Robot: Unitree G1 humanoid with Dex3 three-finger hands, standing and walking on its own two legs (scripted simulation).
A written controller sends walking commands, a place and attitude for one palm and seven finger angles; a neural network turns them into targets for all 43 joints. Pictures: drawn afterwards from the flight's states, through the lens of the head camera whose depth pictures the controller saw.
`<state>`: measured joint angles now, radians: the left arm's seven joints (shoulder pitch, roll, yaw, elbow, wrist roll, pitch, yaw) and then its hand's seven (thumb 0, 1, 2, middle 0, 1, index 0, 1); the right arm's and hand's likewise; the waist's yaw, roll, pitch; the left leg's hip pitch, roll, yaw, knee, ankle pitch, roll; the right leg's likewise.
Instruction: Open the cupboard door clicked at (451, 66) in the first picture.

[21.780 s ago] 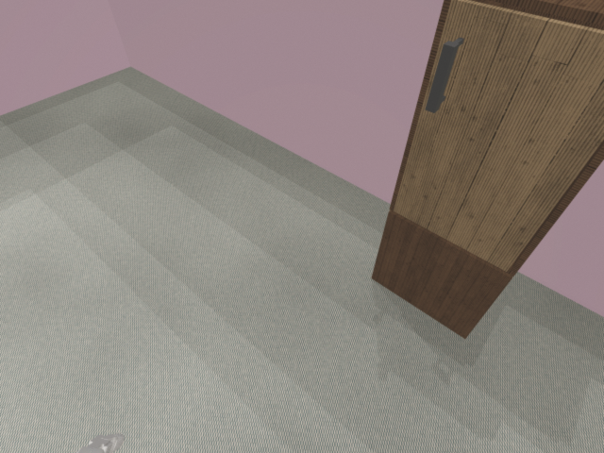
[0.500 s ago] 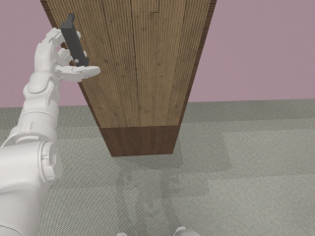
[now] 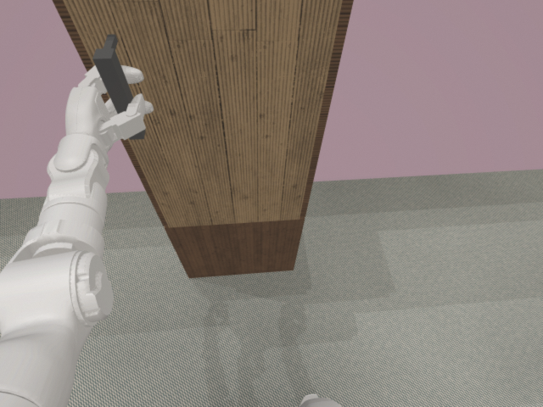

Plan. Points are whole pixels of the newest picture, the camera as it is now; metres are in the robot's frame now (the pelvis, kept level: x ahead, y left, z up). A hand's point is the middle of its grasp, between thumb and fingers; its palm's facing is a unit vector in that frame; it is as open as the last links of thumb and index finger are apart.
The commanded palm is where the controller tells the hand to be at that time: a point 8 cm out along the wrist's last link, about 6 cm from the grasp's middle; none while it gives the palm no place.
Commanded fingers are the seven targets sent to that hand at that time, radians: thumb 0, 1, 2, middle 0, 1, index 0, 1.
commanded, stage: pull the door open along its arc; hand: left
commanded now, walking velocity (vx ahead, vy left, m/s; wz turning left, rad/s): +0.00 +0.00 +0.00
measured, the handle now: (125, 89) +0.56 +0.17 +0.14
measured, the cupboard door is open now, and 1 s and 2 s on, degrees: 0 37 42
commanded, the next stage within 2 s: open thumb and fingers to let go in 1.22 s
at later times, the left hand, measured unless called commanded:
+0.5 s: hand (142, 154) +0.43 +0.13 +0.14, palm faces -0.05 -1.00 +0.03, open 6.2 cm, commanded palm +0.37 +0.19 +0.14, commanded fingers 0.00 0.90 0.90 -0.40 -1.35 -0.40 -1.35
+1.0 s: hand (207, 215) +0.33 +0.05 +0.14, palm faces +0.33 -0.94 -0.02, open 6.4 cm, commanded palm +0.26 +0.08 +0.14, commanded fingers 0.00 0.90 0.90 -0.40 -1.35 -0.40 -1.35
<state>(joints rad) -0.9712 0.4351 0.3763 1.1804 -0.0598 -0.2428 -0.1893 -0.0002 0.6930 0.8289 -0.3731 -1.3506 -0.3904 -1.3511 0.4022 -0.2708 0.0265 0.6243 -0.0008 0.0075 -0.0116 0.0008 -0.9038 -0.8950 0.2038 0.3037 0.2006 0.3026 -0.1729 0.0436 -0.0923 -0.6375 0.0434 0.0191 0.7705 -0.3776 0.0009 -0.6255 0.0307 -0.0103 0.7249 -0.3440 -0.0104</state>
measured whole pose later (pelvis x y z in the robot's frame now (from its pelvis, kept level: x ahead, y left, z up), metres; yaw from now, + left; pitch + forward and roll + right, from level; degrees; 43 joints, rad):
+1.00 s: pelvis +0.02 -0.02 +0.02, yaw +3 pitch +0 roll +0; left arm -0.03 -0.11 -0.24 -0.08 0.03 0.23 0.54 0.03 0.65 0.73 -0.31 -1.29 -0.33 -1.33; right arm 0.11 -0.16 0.03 0.57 -0.04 0.12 0.02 0.00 -0.90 -0.90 0.20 0.30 0.20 0.30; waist 0.00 0.06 -0.07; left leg -0.24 0.03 -0.02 0.58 -0.34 -0.03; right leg -0.22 0.02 -0.05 0.56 -0.35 -0.04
